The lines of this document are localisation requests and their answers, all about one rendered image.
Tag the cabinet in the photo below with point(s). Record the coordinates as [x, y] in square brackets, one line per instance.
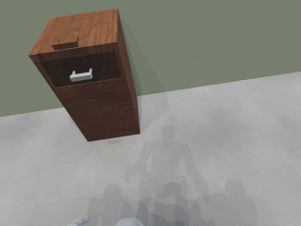
[101, 109]

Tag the robot left hand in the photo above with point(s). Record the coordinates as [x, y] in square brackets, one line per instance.
[79, 221]

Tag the drawer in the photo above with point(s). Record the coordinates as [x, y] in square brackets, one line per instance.
[104, 65]

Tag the handle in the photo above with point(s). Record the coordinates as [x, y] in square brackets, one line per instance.
[81, 76]
[65, 44]

